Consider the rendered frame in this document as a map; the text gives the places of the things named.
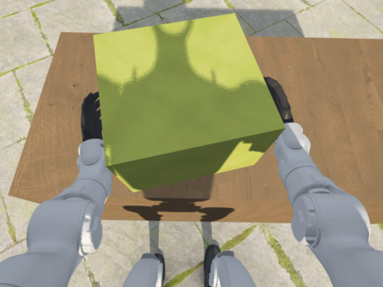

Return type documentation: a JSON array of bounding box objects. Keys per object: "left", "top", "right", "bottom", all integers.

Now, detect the carton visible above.
[{"left": 93, "top": 13, "right": 285, "bottom": 192}]

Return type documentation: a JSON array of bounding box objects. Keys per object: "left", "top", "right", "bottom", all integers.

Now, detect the robot left forearm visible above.
[{"left": 26, "top": 139, "right": 113, "bottom": 246}]

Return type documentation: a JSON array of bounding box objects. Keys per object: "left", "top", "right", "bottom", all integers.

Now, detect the robot left hand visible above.
[{"left": 81, "top": 92, "right": 102, "bottom": 142}]

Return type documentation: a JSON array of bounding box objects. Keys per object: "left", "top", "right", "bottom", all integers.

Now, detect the robot right shin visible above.
[{"left": 208, "top": 250, "right": 235, "bottom": 287}]

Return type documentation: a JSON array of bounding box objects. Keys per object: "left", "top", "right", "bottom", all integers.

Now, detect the robot right hand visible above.
[{"left": 263, "top": 77, "right": 294, "bottom": 123}]

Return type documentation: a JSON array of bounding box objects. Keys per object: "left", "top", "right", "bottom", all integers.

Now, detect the right robot upper arm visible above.
[{"left": 291, "top": 193, "right": 383, "bottom": 287}]

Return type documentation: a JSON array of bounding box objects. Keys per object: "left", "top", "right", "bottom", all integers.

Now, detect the pedestal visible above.
[{"left": 8, "top": 32, "right": 383, "bottom": 224}]

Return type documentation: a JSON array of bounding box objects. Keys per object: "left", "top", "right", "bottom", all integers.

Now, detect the robot right forearm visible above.
[{"left": 273, "top": 123, "right": 370, "bottom": 239}]

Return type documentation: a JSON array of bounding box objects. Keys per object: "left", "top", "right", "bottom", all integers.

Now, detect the left robot upper arm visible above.
[{"left": 0, "top": 200, "right": 102, "bottom": 287}]

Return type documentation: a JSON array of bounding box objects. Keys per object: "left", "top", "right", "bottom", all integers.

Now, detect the robot left thigh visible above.
[{"left": 122, "top": 258, "right": 163, "bottom": 287}]

